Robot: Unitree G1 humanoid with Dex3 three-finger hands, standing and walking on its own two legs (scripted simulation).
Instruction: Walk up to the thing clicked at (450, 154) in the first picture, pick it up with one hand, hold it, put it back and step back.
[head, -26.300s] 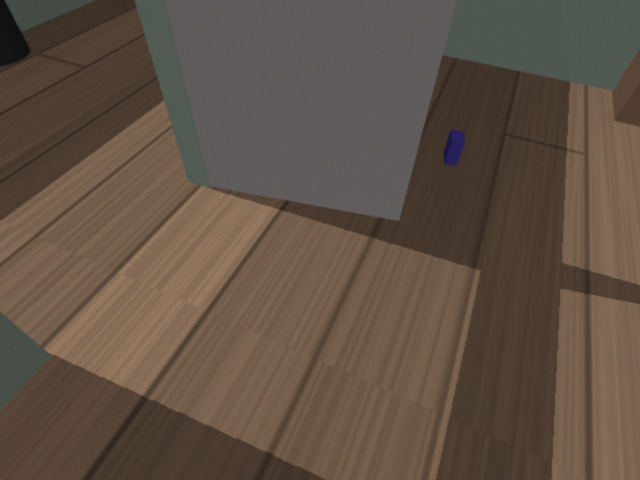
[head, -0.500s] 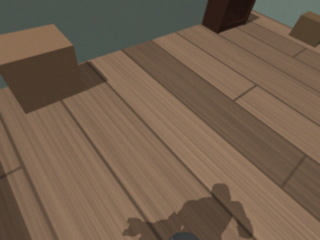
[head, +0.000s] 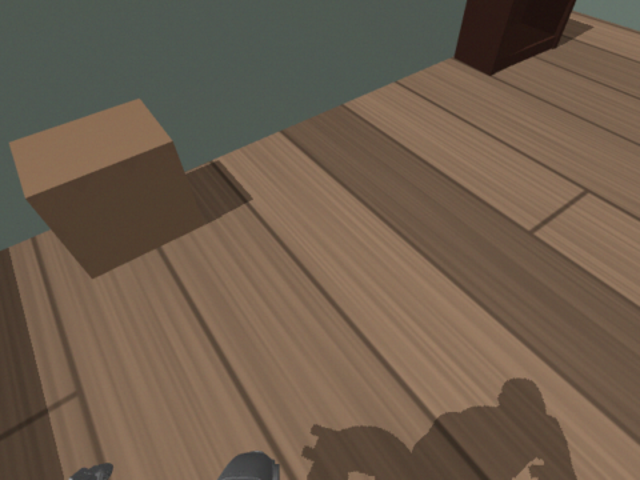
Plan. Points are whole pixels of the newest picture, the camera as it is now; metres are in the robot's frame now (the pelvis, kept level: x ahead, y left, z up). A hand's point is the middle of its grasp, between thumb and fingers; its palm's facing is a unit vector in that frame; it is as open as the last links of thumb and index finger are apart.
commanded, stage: walk up
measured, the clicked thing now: out of the picture -0.19 +1.12 -0.70
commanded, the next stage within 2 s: stand in 1.96 s
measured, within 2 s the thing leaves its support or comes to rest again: neither
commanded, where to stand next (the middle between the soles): +0.29 +0.01 m, yaw +29 degrees
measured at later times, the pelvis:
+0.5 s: pelvis +0.16 +0.00 -0.02, yaw +15 degrees
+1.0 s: pelvis +0.18 -0.05 -0.02, yaw +28 degrees
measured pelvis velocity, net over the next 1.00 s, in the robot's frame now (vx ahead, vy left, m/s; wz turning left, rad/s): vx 0.18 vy -0.05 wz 0.49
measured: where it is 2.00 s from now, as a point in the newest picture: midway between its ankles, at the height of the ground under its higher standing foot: outside the picture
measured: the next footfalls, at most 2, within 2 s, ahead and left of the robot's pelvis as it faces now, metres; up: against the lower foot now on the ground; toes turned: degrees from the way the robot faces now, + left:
left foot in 0.20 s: +0.20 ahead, +0.16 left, +0.00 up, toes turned +15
right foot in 0.60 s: +0.35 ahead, -0.13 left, +0.00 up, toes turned +14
